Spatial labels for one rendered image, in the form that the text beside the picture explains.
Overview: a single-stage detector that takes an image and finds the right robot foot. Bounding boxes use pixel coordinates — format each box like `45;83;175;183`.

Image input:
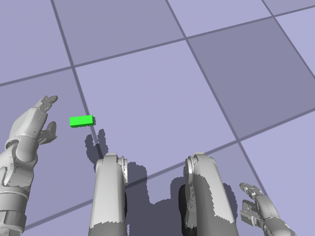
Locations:
179;184;197;236

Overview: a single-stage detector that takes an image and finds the left robot arm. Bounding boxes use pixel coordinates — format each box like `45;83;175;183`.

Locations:
0;136;39;236

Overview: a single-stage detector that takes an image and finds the left robot hand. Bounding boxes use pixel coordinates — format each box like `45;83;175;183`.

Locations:
9;95;58;145

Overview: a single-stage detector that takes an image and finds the small box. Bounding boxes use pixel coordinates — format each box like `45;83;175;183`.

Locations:
70;115;94;128

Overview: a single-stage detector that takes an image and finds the right robot hand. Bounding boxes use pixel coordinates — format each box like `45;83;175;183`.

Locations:
240;183;280;230

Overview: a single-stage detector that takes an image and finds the right robot arm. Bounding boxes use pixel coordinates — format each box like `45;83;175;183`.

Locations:
263;218;297;236

